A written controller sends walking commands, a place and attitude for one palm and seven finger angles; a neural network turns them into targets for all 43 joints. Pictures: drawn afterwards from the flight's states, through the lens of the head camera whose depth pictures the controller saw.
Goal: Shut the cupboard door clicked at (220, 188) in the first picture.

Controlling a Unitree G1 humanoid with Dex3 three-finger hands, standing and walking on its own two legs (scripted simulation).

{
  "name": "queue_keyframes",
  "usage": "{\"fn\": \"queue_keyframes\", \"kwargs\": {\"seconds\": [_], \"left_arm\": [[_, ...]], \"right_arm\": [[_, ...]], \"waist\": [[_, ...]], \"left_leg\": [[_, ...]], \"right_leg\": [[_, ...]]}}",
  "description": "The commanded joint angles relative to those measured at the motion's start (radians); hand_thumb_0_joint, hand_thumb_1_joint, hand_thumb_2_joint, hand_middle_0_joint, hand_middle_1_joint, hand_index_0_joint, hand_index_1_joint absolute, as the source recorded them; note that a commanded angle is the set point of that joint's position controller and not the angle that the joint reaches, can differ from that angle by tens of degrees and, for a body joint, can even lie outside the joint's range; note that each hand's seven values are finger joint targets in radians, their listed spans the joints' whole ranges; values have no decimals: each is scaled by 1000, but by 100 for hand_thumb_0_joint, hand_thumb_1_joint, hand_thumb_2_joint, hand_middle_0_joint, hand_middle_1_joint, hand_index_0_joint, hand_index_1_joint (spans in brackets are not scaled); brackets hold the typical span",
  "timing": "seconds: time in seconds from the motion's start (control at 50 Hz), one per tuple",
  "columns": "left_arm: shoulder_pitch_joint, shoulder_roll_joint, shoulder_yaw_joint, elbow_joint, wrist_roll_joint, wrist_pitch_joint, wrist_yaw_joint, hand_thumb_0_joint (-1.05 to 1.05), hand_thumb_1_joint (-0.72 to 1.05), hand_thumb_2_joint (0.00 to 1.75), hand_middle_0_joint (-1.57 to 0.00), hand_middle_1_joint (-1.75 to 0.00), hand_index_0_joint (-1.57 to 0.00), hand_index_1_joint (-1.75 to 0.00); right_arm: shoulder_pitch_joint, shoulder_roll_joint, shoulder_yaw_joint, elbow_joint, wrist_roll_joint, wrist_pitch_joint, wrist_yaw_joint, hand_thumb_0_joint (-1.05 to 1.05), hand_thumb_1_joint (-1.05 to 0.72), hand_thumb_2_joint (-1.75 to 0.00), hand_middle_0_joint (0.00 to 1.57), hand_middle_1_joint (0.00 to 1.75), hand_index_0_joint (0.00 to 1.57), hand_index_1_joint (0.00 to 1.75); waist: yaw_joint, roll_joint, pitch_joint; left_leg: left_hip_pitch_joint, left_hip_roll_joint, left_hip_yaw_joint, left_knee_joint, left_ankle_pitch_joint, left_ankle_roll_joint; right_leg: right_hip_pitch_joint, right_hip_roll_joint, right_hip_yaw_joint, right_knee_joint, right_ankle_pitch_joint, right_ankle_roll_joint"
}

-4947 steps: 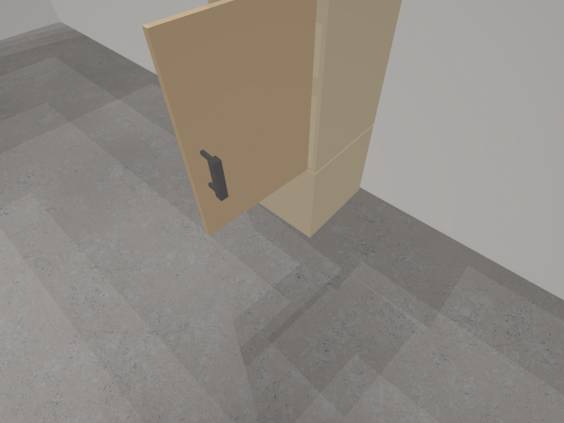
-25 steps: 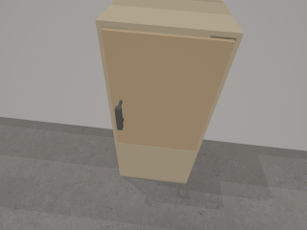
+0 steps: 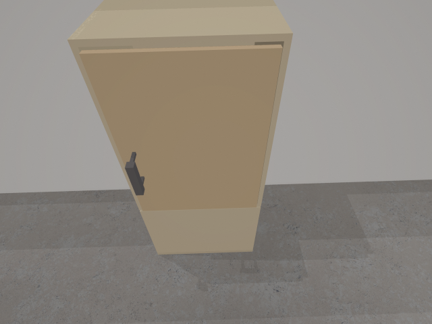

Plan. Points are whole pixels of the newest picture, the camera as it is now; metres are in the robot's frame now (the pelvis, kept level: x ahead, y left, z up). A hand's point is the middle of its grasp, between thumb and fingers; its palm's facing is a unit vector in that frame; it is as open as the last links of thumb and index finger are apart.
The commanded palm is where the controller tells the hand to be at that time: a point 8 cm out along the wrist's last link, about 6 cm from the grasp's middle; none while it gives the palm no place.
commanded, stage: shuffle to correct the standing spot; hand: left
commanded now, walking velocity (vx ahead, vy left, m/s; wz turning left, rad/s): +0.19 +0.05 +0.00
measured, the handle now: (136, 173) +0.54 +0.26 -0.10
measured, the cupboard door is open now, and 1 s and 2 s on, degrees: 0 0 0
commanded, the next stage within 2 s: come to a stop and stand still in 0.22 s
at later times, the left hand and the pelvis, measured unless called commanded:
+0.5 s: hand out of the picture +0.12 +0.22 -0.18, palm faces +0.05 -0.98 -0.17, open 7.3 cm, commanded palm none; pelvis +0.11 +0.05 +0.00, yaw +0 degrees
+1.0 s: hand out of the picture +0.15 +0.25 -0.18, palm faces +0.08 -0.98 -0.16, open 7.3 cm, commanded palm none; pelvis +0.07 +0.07 -0.01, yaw +1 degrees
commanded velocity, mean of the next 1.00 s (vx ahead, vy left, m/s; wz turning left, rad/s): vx -0.01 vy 0.00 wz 0.00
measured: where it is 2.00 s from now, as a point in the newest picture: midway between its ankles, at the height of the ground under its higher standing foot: outside the picture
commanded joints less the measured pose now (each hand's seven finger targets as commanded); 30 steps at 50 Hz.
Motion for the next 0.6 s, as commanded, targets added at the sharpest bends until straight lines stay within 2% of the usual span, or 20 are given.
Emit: {"fn": "queue_keyframes", "kwargs": {"seconds": [0.0,0.04,0.12,0.14,0.18,0.2,0.22,0.24,0.26,0.28,0.32,0.34,0.38,0.4,0.44,0.48,0.52,0.54,0.56,0.58], "left_arm": [[67,105,14,-13,11,-11,-3,0,90,90,-20,-30,-20,-30],[71,125,14,-9,15,-12,-8,0,90,90,-20,-30,-20,-30],[109,168,22,16,18,-10,-18,0,90,90,-20,-30,-20,-30],[108,173,24,17,21,-8,-18,0,90,90,-20,-30,-20,-30],[107,165,23,25,16,1,-23,0,90,90,-20,-30,-20,-30],[121,143,18,30,14,9,-25,0,90,90,-20,-30,-20,-30],[137,105,10,26,11,15,-31,0,90,90,-20,-30,-20,-30],[141,52,0,-1,10,18,-36,0,90,90,-20,-30,-20,-30],[78,62,-4,-25,17,18,-36,0,90,90,-20,-30,-20,-30],[55,65,-4,-21,23,21,-36,0,90,90,-20,-30,-20,-30],[61,56,-2,2,20,20,-43,0,90,90,-20,-30,-20,-30],[91,47,-9,21,20,23,-44,0,90,90,-20,-30,-20,-30],[130,15,-22,44,10,34,-31,0,90,90,-20,-30,-20,-30],[140,5,-28,50,5,41,-23,0,90,90,-20,-30,-20,-30],[130,13,-34,51,4,48,-14,0,90,90,-20,-30,-20,-30],[123,39,-26,45,7,55,-12,0,90,90,-20,-30,-20,-30],[136,74,-14,40,12,61,-11,0,90,90,-20,-30,-20,-30],[131,105,-9,32,16,59,-8,0,90,90,-20,-30,-20,-30],[133,129,-4,25,19,58,-6,0,90,90,-20,-30,-20,-30],[121,153,0,18,21,58,-6,0,90,90,-20,-30,-20,-30]], "right_arm": [[-6,-41,-17,-84,-3,-18,16,0,-90,-90,20,30,20,30],[-29,-28,-15,-102,3,-19,21,0,-90,-90,20,30,20,30],[-88,-42,-13,-139,4,-33,23,0,-90,-90,20,30,20,30],[-81,-44,-13,-140,5,-39,24,0,-90,-90,20,30,20,30],[-43,-57,-9,-127,4,-51,18,0,-90,-90,20,30,20,30],[1,-84,-11,-112,3,-58,11,0,-90,-90,20,30,20,30],[67,-151,-24,-98,-2,-65,0,0,-90,-90,20,30,20,30],[137,-244,-46,-92,-8,-63,-7,0,-90,-90,20,30,20,30],[139,-254,-44,-91,-6,-52,-12,0,-90,-90,20,30,20,30],[83,-214,-32,-103,-6,-55,-14,0,-90,-90,20,30,20,30],[-28,-148,-6,-118,-1,-67,-20,0,-90,-90,20,30,20,30],[-58,-126,4,-125,2,-74,-24,0,-90,-90,20,30,20,30],[-81,-108,17,-120,5,-81,-35,0,-90,-90,20,30,20,30],[-97,-111,16,-116,5,-79,-40,0,-90,-90,20,30,20,30],[-105,-125,14,-105,6,-69,-45,0,-90,-90,20,30,20,30],[-99,-143,3,-92,9,-52,-48,0,-90,-90,20,30,20,30],[-110,-147,-9,-91,13,-35,-49,0,-90,-90,20,30,20,30],[-112,-135,-11,-94,15,-29,-48,0,-90,-90,20,30,20,30],[-108,-118,-14,-98,16,-23,-46,0,-90,-90,20,30,20,30],[-98,-96,-16,-103,18,-15,-42,0,-90,-90,20,30,20,30]], "waist": [[0,-160,113],[9,-155,120],[34,-159,99],[29,-154,87],[11,-129,66],[-4,-48,46],[-26,124,6],[-41,322,-22],[-54,237,35],[-40,166,67],[5,85,93],[25,61,74],[48,2,13],[53,-9,-13],[43,19,-31],[41,40,-25],[54,53,6],[53,26,23],[52,-32,27],[38,-97,22]], "left_leg": [[-185,68,-29,96,124,-27],[-129,61,-5,-15,138,-34],[-56,46,11,-190,137,-34],[-10,39,16,-239,138,-32],[130,6,52,-371,195,-32],[241,6,39,-428,188,-31],[341,117,-120,-514,134,8],[418,322,-393,-639,77,101],[344,377,-459,-711,-23,175],[253,343,-417,-735,-90,169],[160,290,-306,-738,36,151],[159,263,-229,-722,206,134],[175,238,-125,-654,618,128],[180,237,-87,-617,741,130],[217,237,-70,-564,863,127],[222,232,-78,-526,835,114],[178,214,-81,-480,720,83],[132,180,-70,-453,643,54],[90,126,-38,-412,502,25],[60,66,1,-354,353,-1]], "right_leg": [[-20,-253,221,-330,-147,-114],[-47,-241,170,-324,-76,-116],[-21,-258,184,-278,-65,-124],[-26,-259,185,-251,-66,-120],[-62,-213,144,-161,-71,-90],[-115,-171,109,-66,-102,-68],[-204,-95,45,118,-152,-30],[-355,-6,-53,368,-324,18],[-409,-13,10,545,-371,10],[-398,-52,50,626,-319,0],[-372,-93,80,643,-181,11],[-333,-95,79,607,-127,25],[-225,-87,86,469,-84,52],[-162,-79,81,378,-80,58],[-100,-57,59,232,-60,60],[-58,-41,44,143,-15,56],[-19,-44,55,55,87,47],[9,-61,88,30,245,36],[32,-110,146,37,443,15],[33,-184,197,47,611,-27]]}}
